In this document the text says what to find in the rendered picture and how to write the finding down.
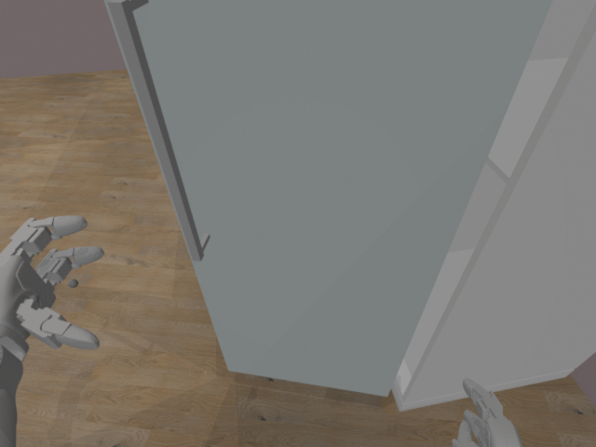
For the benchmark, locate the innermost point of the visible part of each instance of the robot right hand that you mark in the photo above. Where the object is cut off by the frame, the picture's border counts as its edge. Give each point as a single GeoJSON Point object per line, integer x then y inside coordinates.
{"type": "Point", "coordinates": [498, 431]}

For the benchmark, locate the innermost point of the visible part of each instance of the robot left hand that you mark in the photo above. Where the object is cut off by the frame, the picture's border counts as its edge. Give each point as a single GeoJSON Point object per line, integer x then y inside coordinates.
{"type": "Point", "coordinates": [19, 281]}

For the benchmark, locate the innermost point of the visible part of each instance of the robot left forearm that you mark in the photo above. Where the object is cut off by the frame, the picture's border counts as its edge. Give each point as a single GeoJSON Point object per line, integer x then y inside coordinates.
{"type": "Point", "coordinates": [13, 349]}

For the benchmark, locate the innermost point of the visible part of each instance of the handle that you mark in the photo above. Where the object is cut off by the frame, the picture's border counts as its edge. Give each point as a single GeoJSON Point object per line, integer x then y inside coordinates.
{"type": "Point", "coordinates": [131, 43]}

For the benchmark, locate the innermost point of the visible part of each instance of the fridge door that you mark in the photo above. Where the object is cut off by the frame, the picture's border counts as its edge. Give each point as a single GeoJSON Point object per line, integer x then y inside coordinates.
{"type": "Point", "coordinates": [330, 149]}

